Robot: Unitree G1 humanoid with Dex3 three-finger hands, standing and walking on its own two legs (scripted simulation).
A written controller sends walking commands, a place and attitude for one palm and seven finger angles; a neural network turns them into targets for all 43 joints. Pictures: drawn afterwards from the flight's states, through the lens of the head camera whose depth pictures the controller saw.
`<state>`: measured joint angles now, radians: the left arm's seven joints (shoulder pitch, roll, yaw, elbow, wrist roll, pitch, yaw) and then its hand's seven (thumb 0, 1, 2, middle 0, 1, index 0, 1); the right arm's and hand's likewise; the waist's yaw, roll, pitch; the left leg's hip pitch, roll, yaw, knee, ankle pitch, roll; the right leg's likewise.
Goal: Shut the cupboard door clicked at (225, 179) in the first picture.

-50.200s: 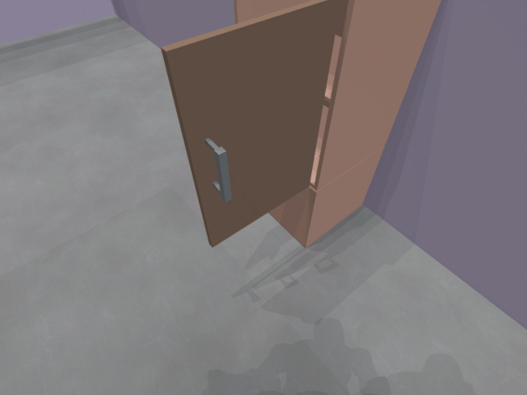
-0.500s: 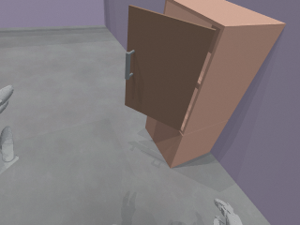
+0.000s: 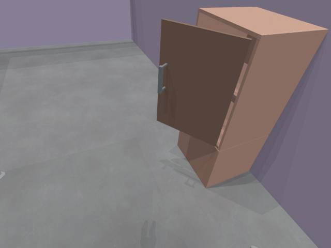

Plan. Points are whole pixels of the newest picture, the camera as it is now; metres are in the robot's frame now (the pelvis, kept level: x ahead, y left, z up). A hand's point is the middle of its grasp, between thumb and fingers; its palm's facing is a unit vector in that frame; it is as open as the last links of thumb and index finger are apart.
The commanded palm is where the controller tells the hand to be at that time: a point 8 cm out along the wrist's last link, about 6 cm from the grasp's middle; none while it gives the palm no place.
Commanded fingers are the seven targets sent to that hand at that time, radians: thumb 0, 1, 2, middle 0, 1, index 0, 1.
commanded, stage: stop stepping back and stand still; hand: left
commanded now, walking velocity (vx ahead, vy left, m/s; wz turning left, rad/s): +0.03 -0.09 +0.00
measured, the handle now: (162, 78) +0.93 +0.10 -0.02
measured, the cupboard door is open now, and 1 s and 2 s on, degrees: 35 35 35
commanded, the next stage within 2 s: let the arm hang, fingers relaxed in 0.26 s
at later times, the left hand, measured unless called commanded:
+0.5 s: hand (52, 189) +0.24 +0.31 +0.02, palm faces +0.25 -0.84 -0.49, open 7.4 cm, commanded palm none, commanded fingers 0.00 0.90 0.90 -0.20 -0.30 -0.20 -0.30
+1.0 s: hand out of the picture +0.03 +0.28 -0.16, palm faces +0.06 -0.96 -0.26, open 7.3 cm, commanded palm none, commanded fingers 0.00 0.90 0.90 -0.20 -0.30 -0.20 -0.30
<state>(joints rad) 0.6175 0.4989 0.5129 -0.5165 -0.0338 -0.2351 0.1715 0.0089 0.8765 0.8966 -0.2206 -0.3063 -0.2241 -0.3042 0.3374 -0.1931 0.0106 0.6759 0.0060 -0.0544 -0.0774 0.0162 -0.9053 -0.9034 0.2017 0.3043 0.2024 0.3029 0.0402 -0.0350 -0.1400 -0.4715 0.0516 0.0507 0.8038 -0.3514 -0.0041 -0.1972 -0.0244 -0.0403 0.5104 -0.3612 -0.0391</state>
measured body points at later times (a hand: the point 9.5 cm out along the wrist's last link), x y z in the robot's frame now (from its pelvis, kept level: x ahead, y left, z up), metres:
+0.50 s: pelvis +0.04 +0.04 -0.01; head +0.03 +0.00 +0.43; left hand +0.22 +0.35 +0.05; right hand +0.19 -0.20 -0.14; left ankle +0.04 +0.15 -0.73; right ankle +0.02 -0.07 -0.74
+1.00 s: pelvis +0.04 +0.07 +0.01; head +0.04 +0.07 +0.46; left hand +0.02 +0.33 -0.14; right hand +0.06 -0.16 -0.15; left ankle +0.04 +0.15 -0.74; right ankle +0.02 -0.07 -0.74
